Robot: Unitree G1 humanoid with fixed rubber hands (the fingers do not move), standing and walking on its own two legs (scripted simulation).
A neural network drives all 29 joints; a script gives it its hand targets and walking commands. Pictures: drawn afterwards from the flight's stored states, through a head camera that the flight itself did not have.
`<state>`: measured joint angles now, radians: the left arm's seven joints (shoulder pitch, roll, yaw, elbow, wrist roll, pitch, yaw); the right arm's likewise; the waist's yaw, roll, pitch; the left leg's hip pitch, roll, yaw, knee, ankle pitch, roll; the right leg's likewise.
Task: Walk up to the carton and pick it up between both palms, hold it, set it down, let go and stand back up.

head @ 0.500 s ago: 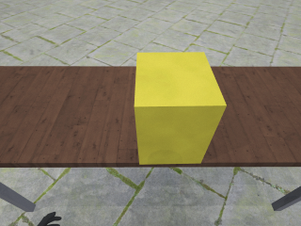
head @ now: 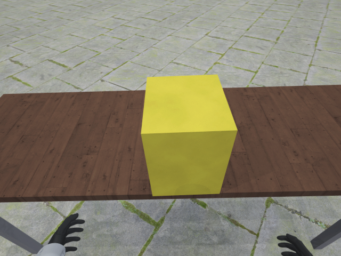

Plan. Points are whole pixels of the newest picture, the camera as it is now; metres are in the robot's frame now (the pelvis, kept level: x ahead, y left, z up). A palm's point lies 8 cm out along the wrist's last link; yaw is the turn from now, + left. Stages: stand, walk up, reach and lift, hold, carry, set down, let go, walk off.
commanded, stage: reach and lift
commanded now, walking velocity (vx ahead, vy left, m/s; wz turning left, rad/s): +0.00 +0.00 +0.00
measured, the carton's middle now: (184, 136) +0.43 -0.01 +0.06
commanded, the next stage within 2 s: none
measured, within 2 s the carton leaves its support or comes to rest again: neither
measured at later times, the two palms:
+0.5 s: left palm (70, 239) +0.18 +0.24 +0.00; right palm (297, 242) +0.19 -0.25 -0.01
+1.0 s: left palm (85, 218) +0.21 +0.20 +0.05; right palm (288, 220) +0.21 -0.22 +0.04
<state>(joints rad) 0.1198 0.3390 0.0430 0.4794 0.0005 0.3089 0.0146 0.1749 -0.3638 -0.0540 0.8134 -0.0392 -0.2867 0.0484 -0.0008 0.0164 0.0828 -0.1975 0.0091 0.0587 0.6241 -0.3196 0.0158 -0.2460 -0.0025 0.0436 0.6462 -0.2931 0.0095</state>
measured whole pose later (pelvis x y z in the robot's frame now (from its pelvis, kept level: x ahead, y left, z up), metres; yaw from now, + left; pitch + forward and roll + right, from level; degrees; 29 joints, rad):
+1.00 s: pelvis +0.03 +0.01 +0.02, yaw +0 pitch -4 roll +0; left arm 0.37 0.21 -0.11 0.00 -0.04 0.04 0.12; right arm 0.33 -0.20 -0.05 0.12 0.09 -0.10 0.04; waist 0.00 0.01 0.02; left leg -0.06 0.01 0.06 0.35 -0.21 0.01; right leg -0.10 0.00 0.04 0.35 -0.17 0.01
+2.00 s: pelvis +0.02 +0.01 +0.02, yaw +0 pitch -5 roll +0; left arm -0.31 0.19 0.02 -0.06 -0.07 0.65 0.12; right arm -0.22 -0.29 -0.05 0.06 0.24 0.36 -0.05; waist 0.00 0.01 0.03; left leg -0.06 0.01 0.06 0.35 -0.21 0.01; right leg -0.10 0.00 0.04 0.35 -0.17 0.01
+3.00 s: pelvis +0.03 +0.00 +0.02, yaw +0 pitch -1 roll +0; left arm -0.82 0.19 0.09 0.58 -0.07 0.51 0.12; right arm -0.83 -0.36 -0.05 0.74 0.30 0.28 -0.04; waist 0.00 0.01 0.03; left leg -0.13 0.01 0.06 0.35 -0.21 0.01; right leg -0.17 0.00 0.04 0.35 -0.17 0.01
